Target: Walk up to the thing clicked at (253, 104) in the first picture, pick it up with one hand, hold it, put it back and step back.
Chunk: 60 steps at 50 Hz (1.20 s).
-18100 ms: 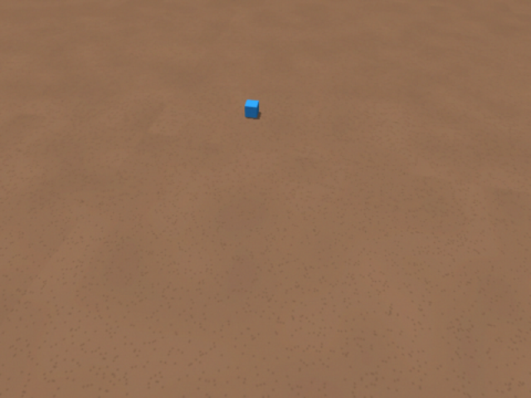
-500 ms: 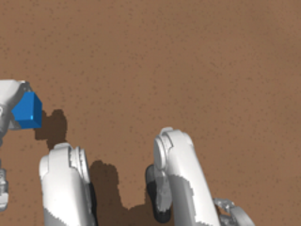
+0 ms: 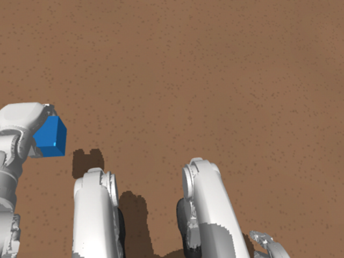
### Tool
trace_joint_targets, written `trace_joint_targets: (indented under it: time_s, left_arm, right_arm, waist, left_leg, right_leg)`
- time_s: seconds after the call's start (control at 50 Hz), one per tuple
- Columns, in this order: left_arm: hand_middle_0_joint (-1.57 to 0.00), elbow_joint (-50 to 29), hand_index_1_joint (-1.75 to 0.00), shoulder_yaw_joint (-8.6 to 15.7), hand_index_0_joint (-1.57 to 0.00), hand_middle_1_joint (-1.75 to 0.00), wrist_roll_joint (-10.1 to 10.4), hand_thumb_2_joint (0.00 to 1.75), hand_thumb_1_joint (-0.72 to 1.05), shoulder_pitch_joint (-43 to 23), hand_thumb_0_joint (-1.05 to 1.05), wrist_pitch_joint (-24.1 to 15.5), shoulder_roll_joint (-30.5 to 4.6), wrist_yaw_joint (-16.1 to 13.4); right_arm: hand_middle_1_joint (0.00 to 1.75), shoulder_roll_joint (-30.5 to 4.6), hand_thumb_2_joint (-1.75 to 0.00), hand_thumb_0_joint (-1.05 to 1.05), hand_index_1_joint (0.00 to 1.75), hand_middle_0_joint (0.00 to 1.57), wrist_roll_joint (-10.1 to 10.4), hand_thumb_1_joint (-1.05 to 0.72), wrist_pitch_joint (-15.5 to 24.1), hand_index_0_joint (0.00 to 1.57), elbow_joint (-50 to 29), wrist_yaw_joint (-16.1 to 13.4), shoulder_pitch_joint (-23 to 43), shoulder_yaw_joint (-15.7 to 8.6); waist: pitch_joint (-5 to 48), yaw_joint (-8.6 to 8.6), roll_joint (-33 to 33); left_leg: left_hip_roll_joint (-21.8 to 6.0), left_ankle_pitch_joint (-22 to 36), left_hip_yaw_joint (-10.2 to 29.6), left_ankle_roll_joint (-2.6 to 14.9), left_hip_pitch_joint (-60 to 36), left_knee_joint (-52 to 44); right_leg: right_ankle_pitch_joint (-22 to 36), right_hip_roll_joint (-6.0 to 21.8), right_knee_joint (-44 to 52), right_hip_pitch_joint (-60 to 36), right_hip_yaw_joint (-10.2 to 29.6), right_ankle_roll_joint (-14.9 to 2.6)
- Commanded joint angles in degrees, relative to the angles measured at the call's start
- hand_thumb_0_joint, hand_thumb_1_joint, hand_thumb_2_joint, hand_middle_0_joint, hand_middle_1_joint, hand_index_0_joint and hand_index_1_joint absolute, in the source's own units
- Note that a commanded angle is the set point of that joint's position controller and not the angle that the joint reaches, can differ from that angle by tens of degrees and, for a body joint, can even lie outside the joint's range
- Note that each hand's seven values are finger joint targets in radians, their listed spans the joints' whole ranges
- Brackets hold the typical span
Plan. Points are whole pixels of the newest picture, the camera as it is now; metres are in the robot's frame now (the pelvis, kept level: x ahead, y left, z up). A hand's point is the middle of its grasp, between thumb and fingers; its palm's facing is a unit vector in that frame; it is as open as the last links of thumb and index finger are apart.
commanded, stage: lift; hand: left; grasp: from above
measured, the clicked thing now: (44, 137) +0.42 +0.28 -0.16
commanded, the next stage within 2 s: hold in 1.30 s
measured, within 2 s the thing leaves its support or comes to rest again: neither
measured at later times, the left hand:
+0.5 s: hand out of the picture +0.35 +0.28 +0.06, palm faces -0.44 -0.08 -0.89, open 10.6 cm
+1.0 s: hand out of the picture +0.35 +0.25 +0.21, palm faces -0.46 -0.09 -0.88, open 10.7 cm
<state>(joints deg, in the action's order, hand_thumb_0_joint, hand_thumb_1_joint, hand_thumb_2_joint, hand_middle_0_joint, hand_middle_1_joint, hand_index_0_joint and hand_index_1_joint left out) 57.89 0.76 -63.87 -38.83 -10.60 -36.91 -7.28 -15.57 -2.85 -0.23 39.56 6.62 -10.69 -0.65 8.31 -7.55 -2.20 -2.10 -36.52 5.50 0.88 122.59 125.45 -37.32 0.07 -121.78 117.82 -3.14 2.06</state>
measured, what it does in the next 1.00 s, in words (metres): rises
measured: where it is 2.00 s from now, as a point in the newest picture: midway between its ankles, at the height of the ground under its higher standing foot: (154, 246)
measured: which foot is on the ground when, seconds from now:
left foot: down 0.00-1.00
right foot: down 0.00-1.00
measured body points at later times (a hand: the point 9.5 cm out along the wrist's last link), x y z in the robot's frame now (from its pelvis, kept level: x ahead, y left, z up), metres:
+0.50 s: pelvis +0.01 +0.00 +0.15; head +0.14 +0.03 +0.58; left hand +0.37 +0.28 +0.11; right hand +0.15 -0.26 +0.03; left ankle +0.09 +0.12 -0.36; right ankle +0.11 -0.13 -0.36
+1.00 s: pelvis +0.05 +0.00 +0.29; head +0.12 +0.01 +0.74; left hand +0.37 +0.25 +0.26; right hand +0.16 -0.26 +0.17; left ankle +0.09 +0.12 -0.36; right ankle +0.10 -0.13 -0.36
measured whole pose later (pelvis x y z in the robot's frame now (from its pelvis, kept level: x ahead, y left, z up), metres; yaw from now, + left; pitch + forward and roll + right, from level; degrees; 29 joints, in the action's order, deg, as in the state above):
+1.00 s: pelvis +0.05 +0.00 +0.29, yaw +4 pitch +14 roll -2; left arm 44.1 -9.0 -58.9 -16.8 -3.7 -24.3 -6.4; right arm -14.5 2.2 1.3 41.5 -2.7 -14.0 -2.0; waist 6.5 -3.5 -2.1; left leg -2.8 -25.7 -0.3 0.2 52.7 64.2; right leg -25.4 0.2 -62.1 50.8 -0.3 1.3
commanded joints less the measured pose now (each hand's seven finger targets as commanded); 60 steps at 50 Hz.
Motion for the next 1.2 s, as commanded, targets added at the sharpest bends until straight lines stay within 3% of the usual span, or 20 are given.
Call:
trace_joint_targets:
  time_s: [0.0, 0.04, 0.12, 0.16, 0.18, 0.2, 0.24, 0.28, 0.36, 0.42, 0.5, 0.54, 0.58, 0.64, 0.74, 0.76, 0.84, 0.9, 1.0, 1.18]
  left_arm:
    - [-1.10, -18.1, -0.70, 4.3, -1.08, -0.67, 2.5, 0.98, 0.67, -17.2, 0.00, -0.4, -16.6, -1.0]
    - [-1.10, -20.4, -0.71, 3.6, -1.08, -0.68, 3.2, 0.99, 0.68, -14.4, 0.00, -0.2, -14.6, -0.5]
    - [-1.10, -24.8, -0.71, 4.1, -1.07, -0.68, 4.0, 0.99, 0.67, -11.0, 0.00, 0.7, -14.3, -0.3]
    - [-1.10, -26.9, -0.72, 4.1, -1.07, -0.68, 4.0, 1.00, 0.67, -9.1, 0.00, 1.3, -14.0, -0.2]
    - [-1.10, -28.0, -0.71, 5.1, -1.07, -0.68, 4.1, 0.99, 0.68, -8.7, 0.00, 1.5, -15.7, -0.2]
    - [-1.11, -27.9, -0.71, 5.0, -1.07, -0.67, 4.4, 1.00, 0.68, -7.7, 0.00, 1.9, -14.6, -0.3]
    - [-1.11, -28.8, -0.72, 3.2, -1.08, -0.69, 4.7, 1.02, 0.69, -6.3, 0.00, 2.7, -12.0, 0.0]
    - [-1.10, -30.8, -0.72, 3.2, -1.07, -0.68, 4.7, 1.01, 0.69, -5.2, 0.00, 3.5, -12.1, 0.1]
    - [-1.11, -32.7, -0.72, 1.4, -1.07, -0.68, 5.9, 1.01, 0.69, -0.8, 0.00, 5.0, -8.6, 1.0]
    - [-1.11, -34.4, -0.72, 1.7, -1.07, -0.67, 6.5, 1.02, 0.69, 1.0, 0.00, 5.9, -9.3, 1.3]
    - [-1.11, -36.5, -0.74, 0.1, -1.08, -0.70, 6.9, 1.03, 0.71, 3.0, 0.00, 6.3, -7.3, 1.6]
    - [-1.12, -35.1, -0.76, 0.0, -1.08, -0.71, 6.6, 1.04, 0.70, 3.3, 0.00, 6.5, -7.0, 1.3]
    - [-1.12, -33.3, -0.74, -1.9, -1.08, -0.70, 6.3, 1.02, 0.71, 3.4, 0.00, 6.4, -4.6, 1.1]
    - [-1.08, -30.7, -0.75, -1.7, -1.05, -0.71, 6.1, 1.01, 0.67, 4.5, 0.00, 6.5, -4.2, 0.3]
    - [-1.05, -27.4, -0.75, -4.0, -1.01, -0.70, 5.8, 1.01, 0.62, 4.4, 0.00, 6.5, -1.4, -0.4]
    - [-1.05, -26.2, -0.76, -3.0, -1.00, -0.71, 5.7, 1.01, 0.61, 5.4, 0.00, 6.5, -1.7, -0.5]
    - [-1.06, -26.3, -0.76, -4.5, -1.01, -0.71, 5.2, 1.03, 0.62, 4.0, 0.00, 6.5, -0.3, -1.1]
    - [-1.06, -25.4, -0.73, -3.7, -1.01, -0.68, 5.3, 0.99, 0.61, 4.0, 0.00, 6.7, -1.2, -1.9]
    - [-1.10, -25.4, -0.72, -4.1, -1.04, -0.64, 4.8, 1.02, 0.62, 4.1, 0.00, 7.6, -0.6, -2.8]
    - [-1.12, -23.9, -0.70, -6.2, -1.06, -0.63, 5.5, 1.00, 0.65, 5.3, 0.00, 9.1, 2.4, -1.9]
  right_arm:
    - [0.30, -12.8, -0.90, 0.00, 0.30, 0.20, 1.1, -0.90, 0.8, 0.20, -4.2, -1.9, -7.9, -5.3]
    - [0.30, -12.2, -0.90, 0.00, 0.30, 0.20, 1.4, -0.90, 0.7, 0.20, -4.6, -2.3, -7.7, -5.5]
    - [0.30, -11.7, -0.90, 0.00, 0.30, 0.20, 1.9, -0.90, 0.3, 0.20, -5.0, -3.2, -7.1, -5.9]
    - [0.30, -11.2, -0.90, 0.00, 0.30, 0.20, 2.3, -0.90, 0.0, 0.20, -5.4, -3.8, -6.9, -6.0]
    - [0.30, -11.3, -0.90, 0.00, 0.30, 0.20, 2.4, -0.90, -0.1, 0.20, -5.9, -4.1, -6.3, -6.0]
    - [0.30, -11.1, -0.90, 0.00, 0.30, 0.20, 2.5, -0.90, -0.2, 0.20, -5.6, -4.4, -5.9, -5.9]
    - [0.30, -10.6, -0.90, 0.00, 0.30, 0.20, 2.8, -0.90, -0.2, 0.20, -5.8, -4.9, -5.6, -5.8]
    - [0.30, -10.7, -0.90, 0.00, 0.30, 0.20, 3.2, -0.90, -0.3, 0.20, -6.1, -5.6, -5.0, -5.9]
    - [0.30, -10.1, -0.90, 0.00, 0.30, 0.20, 3.7, -0.90, -0.1, 0.20, -6.2, -6.8, -4.0, -5.6]
    - [0.30, -9.5, -0.90, 0.00, 0.30, 0.20, 4.3, -0.90, 0.1, 0.20, -6.6, -7.7, -2.8, -5.0]
    - [0.30, -8.7, -0.90, 0.00, 0.30, 0.20, 4.7, -0.90, 0.7, 0.20, -6.1, -9.0, -2.6, -4.6]
    - [0.30, -8.3, -0.90, 0.00, 0.30, 0.20, 4.9, -0.90, 1.0, 0.20, -5.6, -9.6, -2.6, -4.3]
    - [0.30, -7.8, -0.90, 0.00, 0.30, 0.20, 5.0, -0.90, 1.4, 0.20, -5.1, -10.0, -2.5, -3.9]
    - [0.30, -7.5, -0.90, 0.00, 0.30, 0.20, 5.1, -0.90, 2.1, 0.20, -4.7, -10.3, -2.7, -4.0]
    - [0.30, -6.8, -0.90, 0.00, 0.30, 0.20, 5.3, -0.90, 3.1, 0.20, -4.3, -10.3, -3.0, -4.0]
    - [0.30, -7.3, -0.90, 0.00, 0.30, 0.20, 5.2, -0.90, 3.2, 0.20, -4.0, -10.2, -3.5, -4.2]
    - [0.30, -7.1, -0.90, 0.00, 0.30, 0.20, 5.1, -0.90, 3.6, 0.20, -3.9, -10.2, -3.7, -4.1]
    - [0.30, -7.2, -0.90, 0.00, 0.30, 0.20, 5.1, -0.90, 3.7, 0.20, -4.0, -10.2, -3.8, -4.1]
    - [0.30, -7.2, -0.90, 0.00, 0.30, 0.20, 4.9, -0.90, 3.4, 0.20, -3.7, -9.8, -4.6, -4.3]
    - [0.30, -7.1, -0.90, 0.00, 0.30, 0.20, 4.8, -0.90, 2.4, 0.20, -3.8, -9.5, -4.9, -4.6]
  waist:
    - [38.4, 1.23, -11.6]
    - [37.7, 1.18, -11.6]
    - [39.1, 1.94, -11.4]
    - [38.8, 2.19, -9.8]
    - [38.8, 2.44, -9.0]
    - [37.5, 2.66, -9.3]
    - [36.5, 2.37, -9.6]
    - [37.0, 2.72, -9.8]
    - [33.1, 2.83, -9.0]
    - [30.8, 3.01, -7.1]
    - [30.2, 3.24, -7.2]
    - [26.5, 2.70, -6.2]
    - [22.6, 2.43, -5.3]
    - [20.3, 3.01, -4.1]
    - [18.1, 3.22, -3.4]
    - [18.3, 3.51, -3.1]
    - [18.3, 3.56, -3.1]
    - [16.6, 4.16, -1.8]
    - [17.1, 4.65, -1.2]
    - [14.7, 4.61, 0.1]
  left_leg:
    - [1.5, 1.2, -1.0, 0.67, -33.9, -20.9]
    - [1.5, 2.5, -1.0, 0.54, -35.7, -22.6]
    - [1.5, 6.1, -1.4, 0.28, -41.1, -25.6]
    - [1.5, 6.3, -1.9, 0.43, -42.6, -27.1]
    - [1.6, 4.8, -1.9, 0.57, -43.2, -28.3]
    - [1.5, 4.6, -1.9, 0.50, -44.1, -29.8]
    - [1.3, 4.5, -1.4, 0.32, -46.9, -32.6]
    - [1.1, 4.1, -1.3, 0.25, -50.3, -35.2]
    - [0.8, 2.4, -0.2, 0.03, -54.8, -42.1]
    - [1.0, 1.1, -0.8, 0.14, -57.6, -46.0]
    - [0.8, 5.0, -0.9, -0.21, -64.7, -50.9]
    - [0.8, 3.8, -1.1, -0.17, -65.9, -53.8]
    - [0.8, 3.1, -1.4, -0.17, -67.3, -56.4]
    - [1.1, 3.9, -1.9, -0.21, -69.6, -59.9]
    - [1.6, 7.0, -3.1, -0.41, -75.0, -64.9]
    - [1.4, 7.7, -3.0, -0.50, -76.5, -65.9]
    - [1.7, 12.2, -3.9, -0.55, -81.5, -69.2]
    - [2.1, 13.0, -4.7, -0.45, -83.9, -72.0]
    - [2.3, 20.2, -4.9, -0.65, -89.4, -75.1]
    - [2.5, 25.8, -5.7, -0.80, -97.1, -81.1]
  right_leg:
    - [5.6, -2.1, 16.8, -19.2, -2.5, -4.00]
    - [6.9, -1.9, 18.5, -20.8, -2.4, -3.85]
    - [9.2, -1.8, 21.9, -24.9, -1.8, -3.76]
    - [9.1, -1.9, 24.6, -27.4, -1.4, -3.64]
    - [7.6, -1.9, 26.0, -28.8, -1.2, -3.63]
    - [7.6, -1.8, 26.9, -29.5, -1.1, -3.52]
    - [7.9, -1.8, 28.4, -30.9, -1.2, -3.44]
    - [7.7, -1.9, 30.8, -33.3, -1.1, -3.39]
    - [7.2, -1.8, 35.5, -37.8, -1.0, -3.12]
    - [6.1, -2.0, 40.5, -43.2, -0.3, -2.96]
    - [9.0, -2.1, 44.8, -48.8, 0.1, -3.04]
    - [7.9, -2.2, 48.4, -51.1, 0.5, -3.01]
    - [7.4, -2.1, 51.3, -52.7, 0.9, -3.08]
    - [7.3, -2.2, 55.8, -57.3, 1.6, -3.03]
    - [9.5, -2.2, 62.4, -64.0, 2.4, -3.08]
    - [10.2, -2.1, 63.1, -65.0, 2.4, -3.05]
    - [14.2, -2.4, 66.7, -70.2, 2.4, -2.92]
    - [14.7, -2.2, 70.3, -73.5, 2.6, -2.77]
    - [21.2, -2.1, 73.9, -79.2, 3.0, -2.54]
    - [26.4, -1.7, 80.2, -86.3, 3.2, -2.26]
